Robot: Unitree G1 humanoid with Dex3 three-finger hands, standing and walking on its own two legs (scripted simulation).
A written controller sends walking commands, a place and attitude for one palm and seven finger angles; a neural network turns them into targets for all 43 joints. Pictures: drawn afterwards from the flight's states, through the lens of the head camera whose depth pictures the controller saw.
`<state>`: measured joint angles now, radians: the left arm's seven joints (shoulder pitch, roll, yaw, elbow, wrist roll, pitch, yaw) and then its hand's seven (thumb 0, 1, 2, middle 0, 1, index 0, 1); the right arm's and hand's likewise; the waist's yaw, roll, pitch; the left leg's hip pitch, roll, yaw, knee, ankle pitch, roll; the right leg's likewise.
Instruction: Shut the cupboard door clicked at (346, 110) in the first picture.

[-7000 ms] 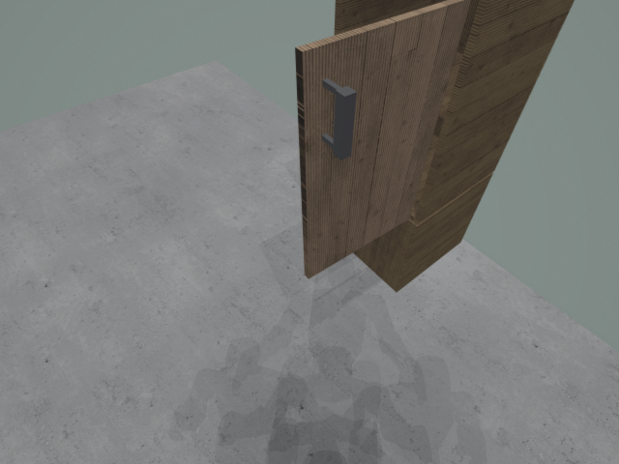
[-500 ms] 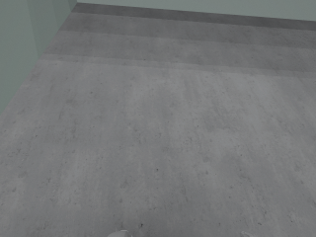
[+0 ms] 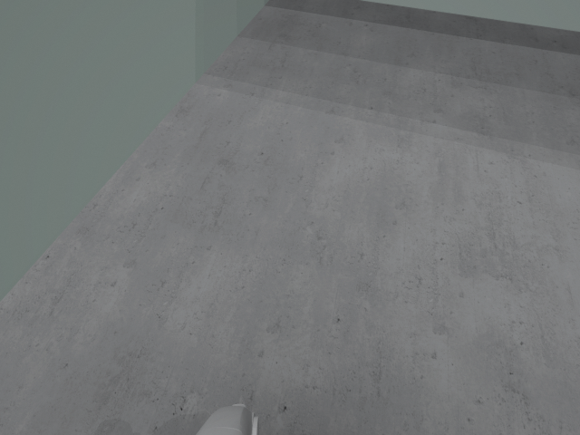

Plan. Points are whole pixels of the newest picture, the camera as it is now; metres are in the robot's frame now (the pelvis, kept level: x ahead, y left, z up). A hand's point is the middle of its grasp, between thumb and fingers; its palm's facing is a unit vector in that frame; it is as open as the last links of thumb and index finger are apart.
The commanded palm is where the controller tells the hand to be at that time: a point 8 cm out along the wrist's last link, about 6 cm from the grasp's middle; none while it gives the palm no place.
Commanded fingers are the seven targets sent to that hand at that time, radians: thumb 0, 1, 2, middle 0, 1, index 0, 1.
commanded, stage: walk to a spot facing it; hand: left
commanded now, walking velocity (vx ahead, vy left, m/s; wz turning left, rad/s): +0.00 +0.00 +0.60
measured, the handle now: out of the picture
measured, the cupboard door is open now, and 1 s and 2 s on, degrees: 87 87 87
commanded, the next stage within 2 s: none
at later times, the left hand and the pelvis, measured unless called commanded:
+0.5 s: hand out of the picture +0.08 +0.22 -0.16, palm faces +0.29 -0.91 -0.28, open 7.4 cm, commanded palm none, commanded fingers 0.00 0.90 0.90 -0.20 -0.30 -0.20 -0.30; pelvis +0.03 -0.02 -0.01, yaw +17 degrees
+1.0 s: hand out of the picture -0.03 +0.20 -0.18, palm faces +0.59 -0.77 -0.26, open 7.4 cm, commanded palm none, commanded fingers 0.00 0.90 0.90 -0.20 -0.30 -0.20 -0.30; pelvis +0.05 -0.02 -0.01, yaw +36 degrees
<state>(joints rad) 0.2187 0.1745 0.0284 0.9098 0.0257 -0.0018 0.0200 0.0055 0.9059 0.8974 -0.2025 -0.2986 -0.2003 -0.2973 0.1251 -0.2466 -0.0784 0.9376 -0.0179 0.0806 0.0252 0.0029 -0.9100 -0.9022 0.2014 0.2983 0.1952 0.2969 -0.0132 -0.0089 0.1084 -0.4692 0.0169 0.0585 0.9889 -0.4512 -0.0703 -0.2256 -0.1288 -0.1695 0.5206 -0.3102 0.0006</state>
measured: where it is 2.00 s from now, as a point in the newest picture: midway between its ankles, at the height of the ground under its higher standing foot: outside the picture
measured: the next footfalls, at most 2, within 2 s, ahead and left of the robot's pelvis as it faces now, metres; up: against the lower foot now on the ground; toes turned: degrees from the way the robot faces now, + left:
left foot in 0.14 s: +0.04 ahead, +0.12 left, +0.00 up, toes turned +13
right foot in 0.52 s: +0.11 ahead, -0.14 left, +0.00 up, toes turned +15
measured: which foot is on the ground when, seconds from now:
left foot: up 0.00-0.12, down 0.14-0.50, up 0.52-0.82, down 0.84-1.00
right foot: down 0.00-0.16, up 0.18-0.50, down 0.52-0.84, up 0.86-1.00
